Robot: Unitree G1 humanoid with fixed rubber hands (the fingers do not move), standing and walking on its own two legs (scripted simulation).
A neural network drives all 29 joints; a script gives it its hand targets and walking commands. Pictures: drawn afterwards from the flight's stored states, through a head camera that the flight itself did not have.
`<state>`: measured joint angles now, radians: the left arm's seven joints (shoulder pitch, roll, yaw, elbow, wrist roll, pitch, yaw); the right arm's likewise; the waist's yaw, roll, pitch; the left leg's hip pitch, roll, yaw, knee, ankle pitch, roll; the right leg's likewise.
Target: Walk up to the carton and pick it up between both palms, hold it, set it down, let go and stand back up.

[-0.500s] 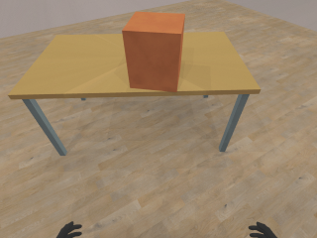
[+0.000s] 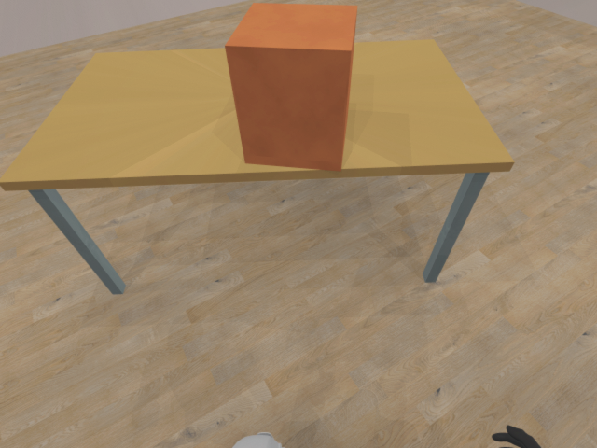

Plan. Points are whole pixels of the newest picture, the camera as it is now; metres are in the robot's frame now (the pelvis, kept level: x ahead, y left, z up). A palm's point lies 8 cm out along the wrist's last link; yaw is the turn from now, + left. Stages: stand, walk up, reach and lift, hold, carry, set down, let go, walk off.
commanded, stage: walk up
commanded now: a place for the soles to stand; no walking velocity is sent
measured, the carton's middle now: (298, 89) +0.90 +0.02 +0.02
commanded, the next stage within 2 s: none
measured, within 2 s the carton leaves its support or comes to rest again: neither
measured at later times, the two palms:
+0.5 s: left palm out of the picture +0.12 +0.25 -0.09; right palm out of the picture +0.13 -0.34 -0.08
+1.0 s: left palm (111, 396) +0.22 +0.30 -0.09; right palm (537, 411) +0.19 -0.30 -0.07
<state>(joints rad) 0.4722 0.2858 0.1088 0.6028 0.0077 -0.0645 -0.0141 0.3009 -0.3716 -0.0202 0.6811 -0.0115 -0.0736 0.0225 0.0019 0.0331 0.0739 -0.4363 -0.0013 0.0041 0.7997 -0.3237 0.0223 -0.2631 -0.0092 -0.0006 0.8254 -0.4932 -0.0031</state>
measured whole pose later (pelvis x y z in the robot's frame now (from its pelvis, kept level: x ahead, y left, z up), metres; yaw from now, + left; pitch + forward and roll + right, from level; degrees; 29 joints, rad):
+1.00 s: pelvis +0.11 +0.01 +0.00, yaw +1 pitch -3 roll -1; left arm 0.31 0.35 0.11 0.61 0.01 -0.04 -0.02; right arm 0.37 -0.40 -0.02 0.69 -0.01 -0.11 0.02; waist 0.00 -0.04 0.06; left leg -0.42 0.00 0.02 0.86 -0.39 0.03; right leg -0.51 -0.02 0.00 1.15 -0.43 -0.02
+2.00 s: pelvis +0.20 -0.03 -0.02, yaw -1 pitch -3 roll +1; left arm 0.35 0.35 0.09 0.61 0.01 -0.06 0.00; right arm 0.36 -0.41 -0.02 0.70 -0.01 -0.07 0.00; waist 0.00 -0.09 0.08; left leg -0.50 0.05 0.02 1.00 -0.44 0.00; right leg -0.47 -0.01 0.00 0.98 -0.46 -0.02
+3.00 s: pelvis +0.25 -0.03 -0.02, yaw -1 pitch -4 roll +1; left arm 0.50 0.36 0.09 0.63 0.01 -0.10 0.02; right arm 0.31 -0.43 -0.02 0.70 -0.01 -0.05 0.01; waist 0.00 0.00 0.05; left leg -0.59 0.04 0.02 1.20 -0.49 0.01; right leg -0.41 -0.04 0.00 1.00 -0.53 0.00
